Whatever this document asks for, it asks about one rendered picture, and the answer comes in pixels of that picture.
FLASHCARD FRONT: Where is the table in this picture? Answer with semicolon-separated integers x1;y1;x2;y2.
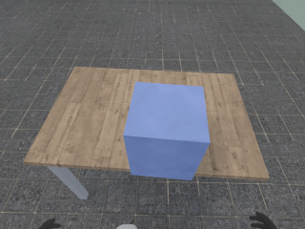
23;66;270;200

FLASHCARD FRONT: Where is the right robot hand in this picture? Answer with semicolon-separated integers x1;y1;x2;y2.
249;212;277;229

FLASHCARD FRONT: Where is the left robot hand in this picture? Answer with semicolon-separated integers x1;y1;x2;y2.
39;218;61;229

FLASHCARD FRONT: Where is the carton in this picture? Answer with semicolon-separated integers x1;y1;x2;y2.
123;81;211;180

